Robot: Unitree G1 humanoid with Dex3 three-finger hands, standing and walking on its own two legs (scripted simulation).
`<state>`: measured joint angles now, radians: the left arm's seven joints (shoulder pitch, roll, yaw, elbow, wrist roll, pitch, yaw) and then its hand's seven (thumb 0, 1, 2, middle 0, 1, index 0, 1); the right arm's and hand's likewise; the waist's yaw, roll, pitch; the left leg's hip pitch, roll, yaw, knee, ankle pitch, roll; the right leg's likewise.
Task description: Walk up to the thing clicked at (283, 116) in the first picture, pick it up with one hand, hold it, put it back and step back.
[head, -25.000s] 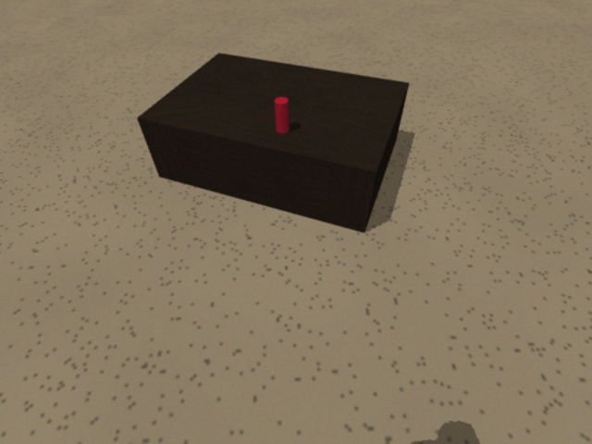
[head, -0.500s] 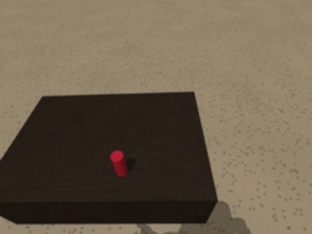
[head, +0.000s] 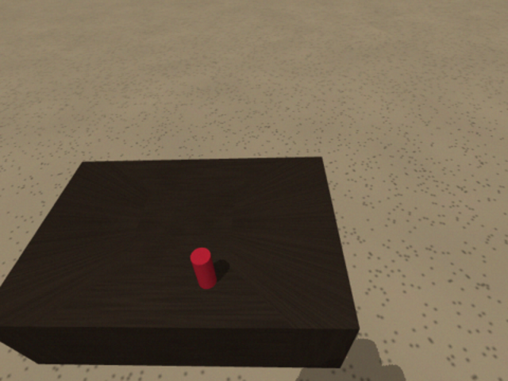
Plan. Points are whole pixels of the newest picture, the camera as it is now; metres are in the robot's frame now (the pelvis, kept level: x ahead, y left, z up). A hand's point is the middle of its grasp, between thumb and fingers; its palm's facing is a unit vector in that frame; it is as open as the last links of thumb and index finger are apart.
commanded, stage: home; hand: left
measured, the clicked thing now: (204, 269) +0.53 +0.20 -0.35
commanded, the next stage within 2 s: stand in 0.68 s
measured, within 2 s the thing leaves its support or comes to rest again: neither
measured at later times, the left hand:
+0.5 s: hand out of the picture +0.03 +0.24 -0.16, palm faces -0.04 -0.93 -0.37, open 17.4 cm
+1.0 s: hand out of the picture +0.08 +0.23 -0.15, palm faces -0.03 -0.93 -0.36, open 15.2 cm
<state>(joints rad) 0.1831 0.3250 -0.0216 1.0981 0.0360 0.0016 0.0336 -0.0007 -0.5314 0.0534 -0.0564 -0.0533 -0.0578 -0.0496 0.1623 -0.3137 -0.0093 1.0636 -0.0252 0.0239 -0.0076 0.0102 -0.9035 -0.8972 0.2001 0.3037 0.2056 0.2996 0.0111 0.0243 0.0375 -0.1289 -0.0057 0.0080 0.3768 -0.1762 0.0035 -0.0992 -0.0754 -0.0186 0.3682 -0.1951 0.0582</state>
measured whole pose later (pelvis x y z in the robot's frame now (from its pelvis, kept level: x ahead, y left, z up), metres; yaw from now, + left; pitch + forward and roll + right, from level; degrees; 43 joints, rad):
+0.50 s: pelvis -0.01 -0.01 +0.00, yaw +0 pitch -3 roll +0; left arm 0.18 0.33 -0.02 1.15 0.03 0.00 0.02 0.00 -0.53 0.06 -0.06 -0.05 -0.06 -0.05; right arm 0.17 -0.34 0.00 1.12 -0.02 0.02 0.00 0.01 -0.90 -0.90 0.20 0.30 0.20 0.30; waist 0.00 0.02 0.04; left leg -0.15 0.01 0.00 0.37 -0.16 -0.01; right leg -0.13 -0.06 -0.02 0.37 -0.18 0.04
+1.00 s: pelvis +0.01 -0.02 +0.00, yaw +0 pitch -3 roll +0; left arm 0.11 0.33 -0.01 1.14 0.02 -0.01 0.01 0.00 -0.26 0.34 -0.16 -0.21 -0.16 -0.21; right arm 0.12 -0.35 0.00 1.13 -0.02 0.01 0.00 0.01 -0.91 -0.90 0.20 0.30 0.20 0.30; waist 0.00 0.02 0.05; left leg -0.11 0.03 0.00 0.33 -0.16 -0.03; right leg -0.09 -0.04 -0.03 0.34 -0.19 0.03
